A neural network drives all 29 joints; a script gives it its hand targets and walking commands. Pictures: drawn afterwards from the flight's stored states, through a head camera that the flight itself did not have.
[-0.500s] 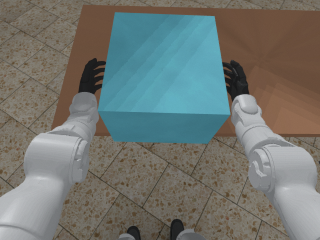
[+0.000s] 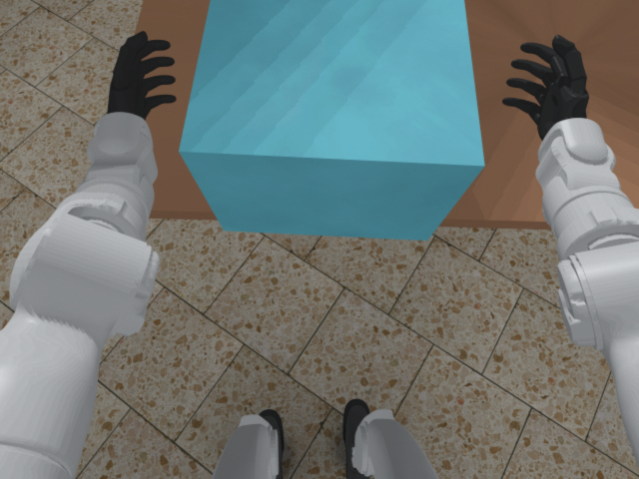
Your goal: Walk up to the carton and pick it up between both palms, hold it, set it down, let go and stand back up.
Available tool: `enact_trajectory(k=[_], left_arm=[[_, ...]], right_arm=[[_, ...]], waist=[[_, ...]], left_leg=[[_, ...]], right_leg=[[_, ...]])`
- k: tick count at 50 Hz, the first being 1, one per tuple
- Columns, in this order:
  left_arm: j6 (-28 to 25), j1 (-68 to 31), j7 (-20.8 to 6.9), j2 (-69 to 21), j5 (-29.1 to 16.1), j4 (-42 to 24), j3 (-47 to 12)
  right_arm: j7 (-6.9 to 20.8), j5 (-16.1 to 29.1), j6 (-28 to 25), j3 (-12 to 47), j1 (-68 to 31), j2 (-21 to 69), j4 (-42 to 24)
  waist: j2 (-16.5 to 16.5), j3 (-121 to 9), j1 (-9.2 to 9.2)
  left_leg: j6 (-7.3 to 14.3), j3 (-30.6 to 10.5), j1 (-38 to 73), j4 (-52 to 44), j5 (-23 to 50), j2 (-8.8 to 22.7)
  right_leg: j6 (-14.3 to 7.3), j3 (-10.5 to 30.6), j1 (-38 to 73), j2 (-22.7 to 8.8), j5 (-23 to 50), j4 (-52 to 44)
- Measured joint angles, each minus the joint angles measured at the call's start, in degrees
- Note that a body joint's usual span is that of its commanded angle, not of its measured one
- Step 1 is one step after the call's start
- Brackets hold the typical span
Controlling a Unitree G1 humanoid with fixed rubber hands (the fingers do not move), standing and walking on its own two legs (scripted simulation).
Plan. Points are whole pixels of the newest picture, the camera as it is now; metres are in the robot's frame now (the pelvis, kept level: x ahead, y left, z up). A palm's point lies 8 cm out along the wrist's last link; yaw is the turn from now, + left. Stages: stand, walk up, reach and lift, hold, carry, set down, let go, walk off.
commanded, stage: set down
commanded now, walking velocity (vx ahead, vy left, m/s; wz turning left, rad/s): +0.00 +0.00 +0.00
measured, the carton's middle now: (332, 95) +0.57 -0.01 +0.03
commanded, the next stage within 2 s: none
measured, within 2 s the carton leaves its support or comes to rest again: neither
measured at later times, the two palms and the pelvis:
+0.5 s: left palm (53, 38) +0.52 +0.25 +0.16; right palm (604, 38) +0.51 -0.25 +0.17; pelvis +0.02 +0.00 +0.03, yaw +1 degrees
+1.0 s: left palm (60, 105) +0.46 +0.24 +0.14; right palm (576, 120) +0.45 -0.24 +0.13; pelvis -0.01 +0.00 +0.04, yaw +2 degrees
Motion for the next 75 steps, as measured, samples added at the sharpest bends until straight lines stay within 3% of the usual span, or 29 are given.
enact_trajectory(k=[11,16,26,32,42,53,58,62,67,75], left_arm=[[3.55,-1.68,-1.17,1.42,0.72,-1.93,2.41],[5.7,-1.63,-1.19,3.44,1.3,-3.68,1.65],[12.6,-0.18,-0.38,4.09,2.92,-10.1,0.48],[14.28,0.1,-0.75,2.74,3.98,-8.49,1.96],[11.85,6.65,-1.3,3.02,4.38,-11.65,5.13],[10.68,15.33,-1.66,1.02,7.35,-16.83,6.62],[9.55,20.43,-0.7,-0.38,6.01,-18.76,7.39],[7.3,22.66,-0.9,-0.94,7.1,-19.87,8.22],[6.39,26.19,-1.69,-2.16,10.31,-21.74,11.46],[4.54,34.7,-2.83,-0.91,11.73,-27.96,14.32]], right_arm=[[-1.44,2.14,4.11,3.12,-0.8,-0.06,-3.59],[-1.82,2.04,4.41,1.6,-1.68,0.35,-3.47],[0.43,3.44,6.83,-0.8,-1.89,-2.92,0.65],[1.93,4.95,8.46,2.13,-1.08,-5.92,0.12],[0.82,5.32,9.13,4.34,5.64,-3.02,-7.22],[-1.93,-1.68,5.81,-3.45,16.94,3.14,-11.35],[-2.55,-3.41,5.3,-5.68,22.05,2.84,-16.41],[-2.42,-2.48,4.18,-3.8,22.9,2.44,-16.66],[-2.68,-0.36,2.96,-1.02,25.96,2.56,-15.28],[-3.83,-0.82,-0.74,-1.02,34.03,4.79,-22.32]], waist=[[-1.71,0.0,-0.29],[-1.68,0.46,-0.25],[-0.69,0.79,0.02],[-1.12,2.4,0.02],[-2.12,4.25,-0.57],[-0.65,5.91,-0.48],[-0.4,5.14,-0.8],[-1.06,5.6,-1.15],[-1.52,7.03,-0.17],[-1.9,8.85,0.52]], left_leg=[[-0.39,-0.28,3.18,-1.5,0.19,-0.36],[-0.41,-1.1,5.77,-3.24,0.63,-0.66],[-0.25,-2.2,12.62,-6.99,1.25,-0.25],[-0.02,-1.29,17.58,-9.45,1.94,-0.23],[-0.06,-1.02,20.42,-11.83,3.99,-1.12],[-0.17,-2.71,22.75,-12.14,4.64,-1.71],[-0.03,-2.44,23.41,-11.38,3.81,-1.86],[-0.05,-1.92,24.85,-11.14,3.19,-1.98],[-0.17,-1.58,28.41,-11.71,2.45,-1.77],[-0.36,-2.05,32.38,-12.16,1.39,-1.78]], right_leg=[[-0.14,0.37,2.71,0.11,-0.5,-0.38],[-0.1,-0.15,5.98,0.08,-0.02,-2.76],[0.32,-0.81,14.58,0.98,2.05,-9.65],[0.54,0.3,18.96,1.19,3.0,-11.77],[0.41,0.8,20.7,0.47,3.74,-11.78],[0.37,-0.58,24.04,0.06,4.16,-12.85],[0.49,-0.18,24.32,-0.06,3.18,-11.55],[0.46,0.48,25.09,-0.14,2.23,-10.33],[0.42,1.0,28.32,0.19,1.51,-10.61],[0.38,0.84,32.42,0.35,0.31,-11.06]])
